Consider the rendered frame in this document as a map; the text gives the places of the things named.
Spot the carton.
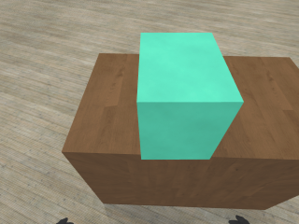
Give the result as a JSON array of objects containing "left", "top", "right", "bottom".
[{"left": 136, "top": 33, "right": 244, "bottom": 160}]

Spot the robot right hand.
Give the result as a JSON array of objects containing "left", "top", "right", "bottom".
[{"left": 228, "top": 215, "right": 249, "bottom": 224}]

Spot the pedestal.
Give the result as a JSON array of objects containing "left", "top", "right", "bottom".
[{"left": 62, "top": 53, "right": 299, "bottom": 210}]

